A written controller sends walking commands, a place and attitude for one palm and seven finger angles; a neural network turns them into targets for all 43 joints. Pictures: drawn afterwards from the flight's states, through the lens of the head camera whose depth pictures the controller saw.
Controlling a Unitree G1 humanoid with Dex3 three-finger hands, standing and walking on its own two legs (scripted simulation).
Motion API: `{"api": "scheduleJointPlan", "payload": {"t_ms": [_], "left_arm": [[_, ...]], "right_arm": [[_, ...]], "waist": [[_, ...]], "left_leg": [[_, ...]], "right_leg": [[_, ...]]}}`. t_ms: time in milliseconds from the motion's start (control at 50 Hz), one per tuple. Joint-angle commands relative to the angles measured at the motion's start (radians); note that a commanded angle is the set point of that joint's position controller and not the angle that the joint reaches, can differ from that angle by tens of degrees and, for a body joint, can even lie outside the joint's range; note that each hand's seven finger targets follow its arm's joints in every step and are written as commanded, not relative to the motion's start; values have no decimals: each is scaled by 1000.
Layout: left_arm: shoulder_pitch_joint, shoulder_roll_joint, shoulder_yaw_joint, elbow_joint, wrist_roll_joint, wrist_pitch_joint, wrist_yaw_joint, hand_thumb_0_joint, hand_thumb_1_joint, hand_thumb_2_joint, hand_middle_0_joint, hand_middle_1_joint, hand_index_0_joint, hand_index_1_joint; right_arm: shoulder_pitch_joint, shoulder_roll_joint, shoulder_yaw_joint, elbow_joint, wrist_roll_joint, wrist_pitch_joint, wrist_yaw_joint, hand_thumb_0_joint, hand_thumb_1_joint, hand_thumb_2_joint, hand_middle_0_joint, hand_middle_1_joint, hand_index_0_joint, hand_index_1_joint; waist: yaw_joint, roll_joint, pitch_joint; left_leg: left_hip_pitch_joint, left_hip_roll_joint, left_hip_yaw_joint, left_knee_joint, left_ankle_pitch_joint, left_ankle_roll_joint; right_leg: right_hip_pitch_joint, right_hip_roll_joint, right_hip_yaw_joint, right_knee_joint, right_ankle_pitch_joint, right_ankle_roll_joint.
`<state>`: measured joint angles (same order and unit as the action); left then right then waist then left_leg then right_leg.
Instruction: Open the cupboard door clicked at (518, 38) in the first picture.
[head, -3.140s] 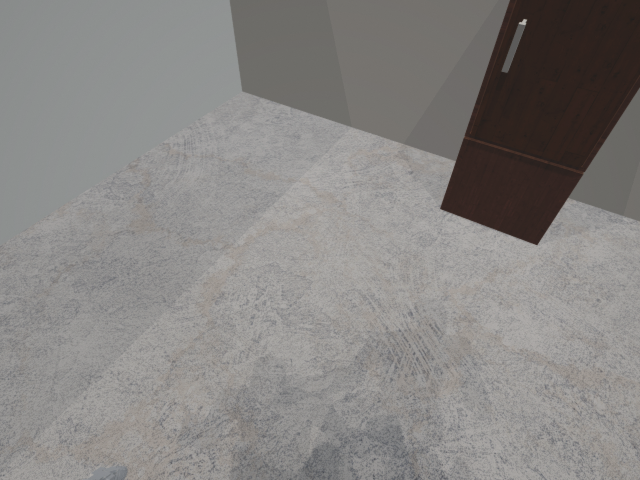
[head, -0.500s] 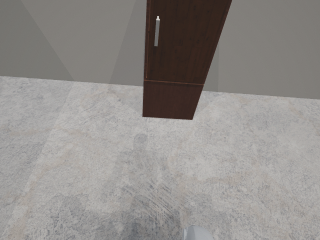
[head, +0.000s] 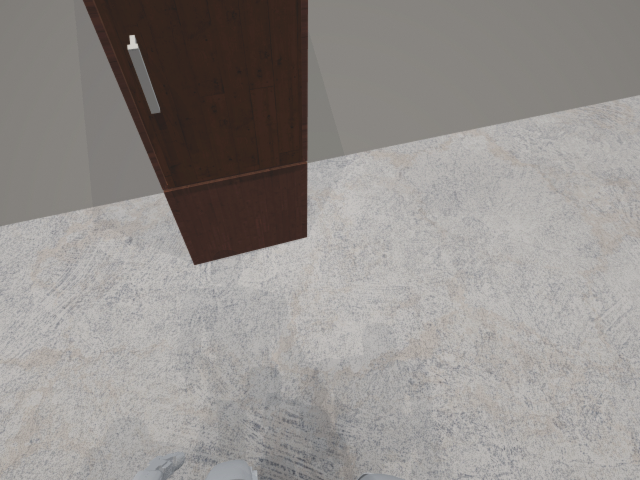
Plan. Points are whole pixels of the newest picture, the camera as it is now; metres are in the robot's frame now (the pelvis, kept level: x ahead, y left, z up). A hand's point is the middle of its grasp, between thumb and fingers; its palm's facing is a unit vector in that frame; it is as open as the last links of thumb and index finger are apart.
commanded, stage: turn to face it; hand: left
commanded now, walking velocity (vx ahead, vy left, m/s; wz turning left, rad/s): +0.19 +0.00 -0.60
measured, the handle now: (144, 75) +0.85 +0.38 +0.02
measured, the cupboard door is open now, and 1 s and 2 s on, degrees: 0 0 0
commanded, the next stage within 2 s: take the last steps up to it in 0.92 s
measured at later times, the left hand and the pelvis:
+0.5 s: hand (136, 461) +0.17 +0.26 -0.16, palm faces +0.07 -0.98 -0.17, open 7.4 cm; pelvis +0.13 +0.08 +0.02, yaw +1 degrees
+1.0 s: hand (154, 469) +0.15 +0.22 -0.13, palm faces +0.26 -0.92 -0.28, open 7.4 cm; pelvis +0.12 +0.02 +0.02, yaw +15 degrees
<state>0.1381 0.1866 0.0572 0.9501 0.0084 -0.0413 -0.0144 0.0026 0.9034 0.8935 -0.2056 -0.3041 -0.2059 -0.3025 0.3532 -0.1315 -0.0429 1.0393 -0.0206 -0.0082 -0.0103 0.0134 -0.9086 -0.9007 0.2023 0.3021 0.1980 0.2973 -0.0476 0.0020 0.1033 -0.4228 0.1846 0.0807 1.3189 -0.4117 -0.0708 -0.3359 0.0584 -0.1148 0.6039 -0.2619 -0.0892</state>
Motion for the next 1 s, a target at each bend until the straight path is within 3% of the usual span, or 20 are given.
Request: {"api": "scheduleJointPlan", "payload": {"t_ms": [0,120,180,220,240,260,280,300,340,360,420,640,700,740,760,780,800,860,900,980], "left_arm": [[71,167,48,-34,14,-20,22,0,900,900,-200,-300,-200,-300],[115,167,44,-24,15,-14,17,0,900,900,-200,-300,-200,-300],[138,155,32,-7,14,-8,29,0,900,900,-200,-300,-200,-300],[144,140,17,17,5,-1,37,0,900,900,-200,-300,-200,-300],[164,122,11,30,6,5,40,0,900,900,-200,-300,-200,-300],[218,86,2,35,3,8,42,0,900,900,-200,-300,-200,-300],[276,59,-10,43,-3,12,43,0,900,900,-200,-300,-200,-300],[256,78,-11,50,1,21,52,0,900,900,-200,-300,-200,-300],[161,110,-2,37,7,30,44,0,900,900,-200,-300,-200,-300],[136,107,3,36,6,32,38,0,900,900,-200,-300,-200,-300],[137,91,12,28,7,44,34,0,900,900,-200,-300,-200,-300],[58,69,26,-50,5,63,42,0,900,900,-200,-300,-200,-300],[107,69,26,-45,-2,61,46,0,900,900,-200,-300,-200,-300],[179,88,30,-31,-1,55,50,0,900,900,-200,-300,-200,-300],[198,134,37,-30,7,47,56,0,900,900,-200,-300,-200,-300],[178,225,52,-49,23,40,62,0,900,900,-200,-300,-200,-300],[112,246,46,-87,13,46,61,0,900,900,-200,-300,-200,-300],[-14,153,26,-105,11,38,58,0,900,900,-200,-300,-200,-300],[37,131,19,-88,11,26,54,0,900,900,-200,-300,-200,-300],[136,161,21,-48,18,26,54,0,900,900,-200,-300,-200,-300]], "right_arm": [[17,-98,-27,-100,-6,-7,-5,0,-900,-900,200,300,200,300],[-146,-106,-14,-158,-3,-12,10,0,-900,-900,200,300,200,300],[-181,-104,-1,-149,5,-23,11,0,-900,-900,200,300,200,300],[-147,-108,5,-112,4,-29,9,0,-900,-900,200,300,200,300],[-99,-141,2,-88,3,-35,9,0,-900,-900,200,300,200,300],[-42,-209,-9,-78,-8,-42,7,0,-900,-900,200,300,200,300],[-42,-263,-14,-80,-7,-32,6,0,-900,-900,200,300,200,300],[-51,-258,-12,-71,-2,-23,-6,0,-900,-900,200,300,200,300],[-127,-236,-5,-84,-4,-9,-11,0,-900,-900,200,300,200,300],[-140,-221,-3,-90,-4,-7,-10,0,-900,-900,200,300,200,300],[-136,-223,-17,-97,1,-3,-8,0,-900,-900,200,300,200,300],[-86,-246,-58,-116,-7,22,-3,0,-900,-900,200,300,200,300],[-101,-251,-66,-125,-8,31,0,0,-900,-900,200,300,200,300],[-128,-237,-68,-138,0,36,5,0,-900,-900,200,300,200,300],[-119,-196,-64,-145,7,39,11,0,-900,-900,200,300,200,300],[-104,-130,-53,-166,11,38,12,0,-900,-900,200,300,200,300],[-112,-176,-64,-170,-3,44,11,0,-900,-900,200,300,200,300],[-76,-156,-62,-118,-6,68,22,0,-900,-900,200,300,200,300],[-71,-148,-53,-110,-4,61,21,0,-900,-900,200,300,200,300],[-152,-141,-43,-123,1,63,18,0,-900,-900,200,300,200,300]], "waist": [[-3,-65,-104],[34,-150,-119],[53,-140,-132],[34,-110,-132],[25,-23,-150],[21,146,-206],[45,286,-225],[30,346,-236],[46,236,-89],[44,170,-85],[47,129,-143],[16,149,-158],[37,156,-168],[76,135,-168],[82,13,-158],[78,-260,-125],[70,-230,-107],[-2,-129,-8],[15,-141,-50],[63,-160,-70]], "left_leg": [[-101,10,-26,-143,69,-24],[-71,-62,-2,-446,167,-15],[51,-93,1,-597,188,13],[185,-121,4,-773,306,21],[281,-100,-42,-843,435,32],[411,38,-195,-856,687,99],[434,187,-350,-919,804,197],[389,192,-432,-1010,710,216],[244,152,-412,-1025,581,251],[206,118,-373,-1031,544,247],[237,58,-306,-1040,483,228],[205,42,-438,-1035,332,255],[147,8,-453,-1021,310,233],[37,-41,-420,-976,223,182],[-79,-111,-347,-867,123,124],[-229,-245,-147,-622,-35,46],[-179,-226,-135,-406,-112,44],[-138,-163,-124,-166,26,35],[-144,-156,-94,-165,51,14],[-106,-149,-62,-288,-6,-4]], "right_leg": [[25,-270,258,-282,454,-110],[75,-220,264,-256,418,-84],[111,-241,258,-225,449,-61],[123,-212,209,-181,396,-16],[108,-190,179,-93,320,17],[20,-124,119,56,120,65],[-42,-69,40,201,-282,110],[-47,-64,90,317,-385,127],[-109,-116,113,411,-325,126],[-94,-126,118,414,-286,128],[-107,-122,104,422,-192,140],[-72,-92,109,228,-189,145],[50,-61,100,70,-142,130],[224,-72,94,-153,-4,120],[322,-179,191,-290,-41,86],[328,-443,473,-403,-134,-10],[144,-543,487,-426,-126,-74],[7,-375,256,-366,43,-24],[114,-346,175,-300,284,-24],[194,-368,157,-263,423,-48]]}}
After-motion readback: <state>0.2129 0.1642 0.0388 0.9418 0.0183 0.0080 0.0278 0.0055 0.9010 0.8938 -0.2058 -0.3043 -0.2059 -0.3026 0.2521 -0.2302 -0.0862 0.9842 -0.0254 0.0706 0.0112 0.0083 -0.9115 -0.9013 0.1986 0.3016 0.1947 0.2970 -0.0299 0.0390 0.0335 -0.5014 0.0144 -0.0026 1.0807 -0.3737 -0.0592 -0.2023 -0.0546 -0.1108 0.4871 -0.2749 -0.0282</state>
